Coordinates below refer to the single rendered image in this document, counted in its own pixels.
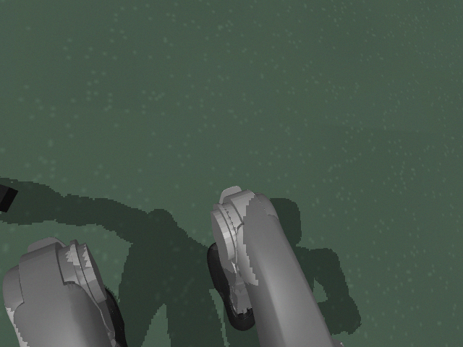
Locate cube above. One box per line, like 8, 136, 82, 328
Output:
0, 184, 18, 213

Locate right robot foot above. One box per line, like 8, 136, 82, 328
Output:
207, 242, 255, 331

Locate left robot foot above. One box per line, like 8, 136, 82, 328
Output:
105, 288, 128, 347

